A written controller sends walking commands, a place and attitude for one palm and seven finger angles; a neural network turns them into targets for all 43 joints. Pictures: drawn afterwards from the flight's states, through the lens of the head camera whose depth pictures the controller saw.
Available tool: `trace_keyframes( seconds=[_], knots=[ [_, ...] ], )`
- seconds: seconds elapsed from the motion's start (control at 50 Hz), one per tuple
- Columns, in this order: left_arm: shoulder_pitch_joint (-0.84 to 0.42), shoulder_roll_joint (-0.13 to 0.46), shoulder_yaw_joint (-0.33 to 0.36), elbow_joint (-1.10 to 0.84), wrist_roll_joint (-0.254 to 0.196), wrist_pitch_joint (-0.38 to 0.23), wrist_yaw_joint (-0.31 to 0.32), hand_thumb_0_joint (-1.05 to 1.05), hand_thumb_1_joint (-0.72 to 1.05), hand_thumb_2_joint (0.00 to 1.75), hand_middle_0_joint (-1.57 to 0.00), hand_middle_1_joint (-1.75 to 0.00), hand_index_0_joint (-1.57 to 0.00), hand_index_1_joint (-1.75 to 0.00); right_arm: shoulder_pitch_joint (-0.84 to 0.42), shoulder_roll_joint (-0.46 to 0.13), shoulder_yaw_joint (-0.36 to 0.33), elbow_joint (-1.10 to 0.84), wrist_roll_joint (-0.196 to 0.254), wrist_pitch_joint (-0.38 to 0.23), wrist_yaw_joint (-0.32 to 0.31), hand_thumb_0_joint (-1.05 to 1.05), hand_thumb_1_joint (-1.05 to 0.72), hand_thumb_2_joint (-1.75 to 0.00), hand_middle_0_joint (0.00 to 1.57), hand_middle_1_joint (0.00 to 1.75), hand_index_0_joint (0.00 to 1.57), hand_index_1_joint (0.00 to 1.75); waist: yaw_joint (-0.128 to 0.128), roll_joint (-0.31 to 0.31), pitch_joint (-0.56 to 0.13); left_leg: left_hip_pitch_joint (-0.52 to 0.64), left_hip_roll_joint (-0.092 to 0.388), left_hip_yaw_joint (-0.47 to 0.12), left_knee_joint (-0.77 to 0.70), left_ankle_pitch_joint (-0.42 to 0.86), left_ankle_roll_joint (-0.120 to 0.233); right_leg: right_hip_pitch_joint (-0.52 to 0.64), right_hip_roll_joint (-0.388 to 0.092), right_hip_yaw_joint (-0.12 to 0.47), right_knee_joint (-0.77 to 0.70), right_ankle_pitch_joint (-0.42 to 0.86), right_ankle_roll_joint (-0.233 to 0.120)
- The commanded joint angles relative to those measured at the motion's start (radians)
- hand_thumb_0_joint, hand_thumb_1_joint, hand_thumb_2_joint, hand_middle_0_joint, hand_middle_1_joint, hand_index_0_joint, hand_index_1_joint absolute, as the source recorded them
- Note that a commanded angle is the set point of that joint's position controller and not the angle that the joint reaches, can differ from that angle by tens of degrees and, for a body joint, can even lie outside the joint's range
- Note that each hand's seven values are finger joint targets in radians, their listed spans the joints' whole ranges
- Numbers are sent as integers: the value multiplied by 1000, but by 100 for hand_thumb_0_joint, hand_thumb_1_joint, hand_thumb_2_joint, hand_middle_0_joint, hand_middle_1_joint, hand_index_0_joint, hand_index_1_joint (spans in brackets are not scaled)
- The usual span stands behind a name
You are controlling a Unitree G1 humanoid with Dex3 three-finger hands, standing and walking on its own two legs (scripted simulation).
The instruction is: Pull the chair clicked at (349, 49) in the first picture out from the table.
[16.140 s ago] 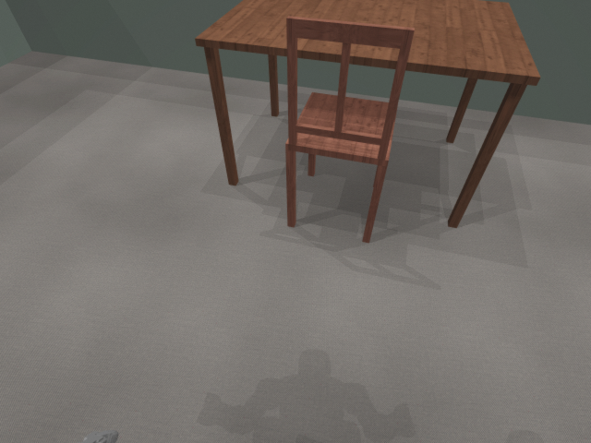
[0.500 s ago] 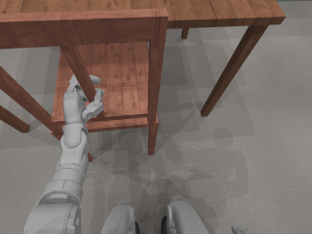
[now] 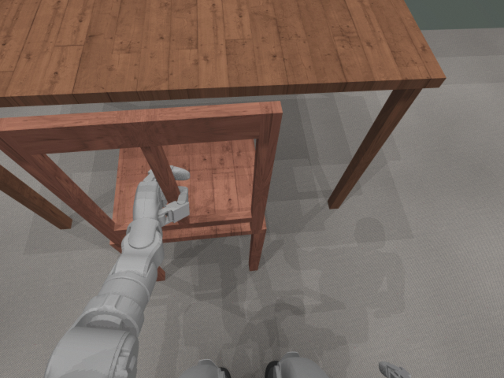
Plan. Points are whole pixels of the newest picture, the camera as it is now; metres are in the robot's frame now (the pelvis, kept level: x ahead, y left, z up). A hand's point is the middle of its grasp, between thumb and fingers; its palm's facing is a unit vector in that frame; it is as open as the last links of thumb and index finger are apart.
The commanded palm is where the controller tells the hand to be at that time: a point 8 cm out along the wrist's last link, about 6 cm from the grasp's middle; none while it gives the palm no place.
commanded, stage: step backward, pulling the chair out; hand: left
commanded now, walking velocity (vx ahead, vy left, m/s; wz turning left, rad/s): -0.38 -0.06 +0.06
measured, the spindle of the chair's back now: (170, 190) +0.43 +0.14 -0.05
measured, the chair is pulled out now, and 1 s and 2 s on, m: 0.03 0.17 0.25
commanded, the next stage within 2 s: none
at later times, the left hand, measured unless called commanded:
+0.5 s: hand (190, 226) +0.36 +0.10 -0.05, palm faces -0.04 -0.99 -0.13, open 5.4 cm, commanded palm +0.35 +0.15 -0.04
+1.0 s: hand (188, 276) +0.28 +0.10 -0.05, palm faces +0.00 -0.99 -0.14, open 5.5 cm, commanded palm +0.28 +0.15 -0.04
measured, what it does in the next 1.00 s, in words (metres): lifts its left foot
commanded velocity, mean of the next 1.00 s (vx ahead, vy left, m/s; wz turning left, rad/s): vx -0.38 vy -0.02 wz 0.10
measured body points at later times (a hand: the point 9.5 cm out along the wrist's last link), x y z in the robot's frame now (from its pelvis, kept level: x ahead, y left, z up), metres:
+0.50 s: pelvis -0.02 +0.00 +0.01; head +0.09 -0.01 +0.45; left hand +0.36 +0.15 -0.04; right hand +0.01 -0.26 -0.12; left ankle -0.03 +0.08 -0.71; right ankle -0.01 -0.10 -0.71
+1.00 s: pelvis -0.09 -0.02 +0.01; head +0.00 -0.03 +0.45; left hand +0.27 +0.15 -0.04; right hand -0.01 -0.27 -0.13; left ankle -0.08 +0.10 -0.69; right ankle -0.01 -0.10 -0.71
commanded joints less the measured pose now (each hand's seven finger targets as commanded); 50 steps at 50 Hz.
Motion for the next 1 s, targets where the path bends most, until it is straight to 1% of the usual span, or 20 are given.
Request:
trace_keyframes(
  seconds=[0.0,0.12,0.14,0.26,0.34,0.38,0.42,0.48,0.52,0.58,0.64,0.68,0.74,0.8,0.82,0.86,0.88,0.9,0.94,0.98],
  knots=[
    [-278,145,-45,-90,67,-25,-13,0,90,90,-50,-145,-50,-145,116,-163,-75,-19,-2,-31,-37,0,-90,-90,20,30,20,30,16,110,-439,342,151,-135,-106,655,-20,334,-134,115,-94,574,10],
    [-300,117,-60,-102,70,-52,-36,0,90,90,-50,-145,-50,-145,132,-155,-87,13,-27,-71,-34,0,-90,-90,20,30,20,30,16,207,-421,630,212,-195,-126,1108,-18,179,-77,104,-116,290,6],
    [-287,129,-48,-106,74,-54,-37,0,90,90,-50,-145,-50,-145,132,-157,-91,13,-30,-75,-31,0,-90,-90,20,30,20,30,18,191,-427,662,215,-204,-123,1161,-22,174,-67,97,-118,265,5],
    [-234,146,-21,-136,79,-67,-40,0,90,90,-50,-145,-50,-145,129,-159,-94,17,-32,-94,-24,0,-90,-90,20,30,20,30,18,111,-448,644,215,-165,-110,1113,-35,278,-82,115,-170,448,-9],
    [-227,177,-8,-139,76,-74,-34,0,90,90,-50,-145,-50,-145,120,-168,-98,20,-20,-107,-34,0,-90,-90,20,30,20,30,20,55,-476,494,190,-132,-104,852,-40,421,-139,158,-179,728,-29],
    [-228,182,-13,-129,74,-74,-31,0,90,90,-50,-145,-50,-145,108,-168,-92,21,-13,-115,-40,0,-90,-90,20,30,20,30,24,23,-476,359,145,-104,-86,551,-56,526,-199,199,-187,899,-50],
    [-238,193,-16,-107,73,-67,-27,0,90,90,-50,-145,-50,-145,88,-172,-87,22,-4,-123,-46,0,-90,-90,20,30,20,30,27,-29,-454,237,89,-94,-75,204,-65,589,-260,240,-201,944,-69],
    [-251,187,-26,-95,78,-46,-20,0,90,90,-50,-145,-50,-145,72,-180,-82,30,1,-126,-53,0,-90,-90,20,30,20,30,24,-48,-446,196,71,-109,-117,157,-59,625,-265,221,-197,945,-41],
    [-263,170,-48,-117,73,-49,-21,0,90,90,-50,-145,-50,-145,59,-180,-77,31,0,-129,-61,0,-90,-90,20,30,20,30,23,-6,-439,261,92,-121,-176,331,-44,571,-218,175,-185,838,-9],
    [-265,136,-76,-151,64,-54,-24,0,90,90,-50,-145,-50,-145,45,-179,-73,33,-9,-135,-59,0,-90,-90,20,30,20,30,33,123,-441,462,187,-222,-220,744,1,370,-103,114,-133,445,15],
    [-287,142,-62,-161,63,-58,-25,0,90,90,-50,-145,-50,-145,28,-168,-81,32,-27,-144,-46,0,-90,-90,20,30,20,30,41,182,-410,539,245,-260,-249,771,36,262,-70,116,-56,59,7],
    [-307,131,-65,-151,61,-57,-24,0,90,90,-50,-145,-50,-145,17,-160,-77,33,-33,-154,-42,0,-90,-90,20,30,20,30,47,180,-359,524,268,-275,-268,707,53,253,-66,116,-30,-50,1],
    [-320,159,-44,-134,60,-59,-19,0,90,90,-50,-145,-50,-145,21,-169,-78,45,-26,-176,-47,0,-90,-90,20,30,20,30,50,110,-328,444,249,-248,-237,628,47,337,-73,120,-92,83,-2],
    [-336,155,-48,-96,54,-59,-21,0,90,90,-50,-145,-50,-145,-12,-167,-79,51,-13,-201,-54,0,-90,-90,20,30,20,30,63,56,-259,208,204,-215,-237,298,21,441,-118,161,-121,145,-18],
    [-329,168,-39,-82,51,-63,-16,0,90,90,-50,-145,-50,-145,1,-163,-83,58,-6,-213,-57,0,-90,-90,20,30,20,30,61,-15,-258,187,161,-187,-194,187,6,433,-156,211,-179,143,-28],
    [-323,194,-37,-45,55,-74,-6,0,90,90,-50,-145,-50,-145,42,-163,-90,80,1,-237,-52,0,-90,-90,20,30,20,30,41,-118,-278,256,32,-106,-29,-15,-54,361,-299,372,-367,137,-82],
    [-311,198,-33,-26,57,-76,-3,0,90,90,-50,-145,-50,-145,37,-165,-92,84,1,-244,-46,0,-90,-90,20,30,20,30,54,-137,-275,248,-4,-98,82,-131,-68,368,-358,430,-431,144,-101],
    [-309,185,-38,-9,65,-70,-3,0,90,90,-50,-145,-50,-145,24,-167,-91,91,0,-250,-41,0,-90,-90,20,30,20,30,68,-132,-276,200,-14,-122,168,-170,-71,417,-393,439,-436,219,-122],
    [-336,189,-25,-33,75,-63,-4,0,90,90,-50,-145,-50,-145,26,-169,-85,109,-10,-262,-39,0,-90,-90,20,30,20,30,61,-93,-333,163,6,-175,191,-176,-72,545,-412,374,-342,509,-159],
    [-347,181,-25,-49,71,-52,-6,0,90,90,-50,-145,-50,-145,12,-160,-73,122,-8,-262,-40,0,-90,-90,20,30,20,30,57,-69,-350,182,17,-167,124,-145,-79,587,-390,289,-282,676,-134]
  ],
)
